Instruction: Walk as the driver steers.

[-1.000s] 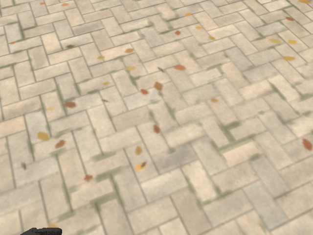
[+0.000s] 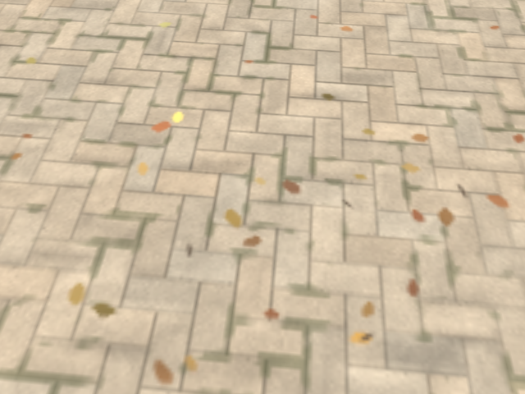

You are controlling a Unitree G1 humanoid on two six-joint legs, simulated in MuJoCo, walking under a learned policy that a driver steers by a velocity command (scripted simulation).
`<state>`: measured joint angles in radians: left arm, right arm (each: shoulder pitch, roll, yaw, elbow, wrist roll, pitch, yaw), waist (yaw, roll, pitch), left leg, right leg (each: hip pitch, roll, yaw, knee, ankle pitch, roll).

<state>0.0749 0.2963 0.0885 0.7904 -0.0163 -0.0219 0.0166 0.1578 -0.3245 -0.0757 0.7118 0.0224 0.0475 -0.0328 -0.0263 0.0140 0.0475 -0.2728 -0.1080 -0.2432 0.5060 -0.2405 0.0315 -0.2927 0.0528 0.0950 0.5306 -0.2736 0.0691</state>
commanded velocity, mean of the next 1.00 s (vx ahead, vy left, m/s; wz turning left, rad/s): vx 0.00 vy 0.00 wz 0.25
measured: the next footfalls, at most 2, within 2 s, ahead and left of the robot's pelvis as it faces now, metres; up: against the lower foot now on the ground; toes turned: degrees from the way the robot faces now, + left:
right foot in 0.02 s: +0.05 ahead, -0.13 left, +0.00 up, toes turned +7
left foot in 0.44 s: +0.01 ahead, +0.14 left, +0.00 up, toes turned +11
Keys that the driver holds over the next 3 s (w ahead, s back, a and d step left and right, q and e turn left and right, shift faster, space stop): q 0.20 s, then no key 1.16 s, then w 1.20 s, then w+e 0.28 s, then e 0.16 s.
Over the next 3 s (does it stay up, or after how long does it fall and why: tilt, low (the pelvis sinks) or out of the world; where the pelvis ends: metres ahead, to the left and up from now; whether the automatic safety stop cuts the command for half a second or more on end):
stays up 0.73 0.19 0.00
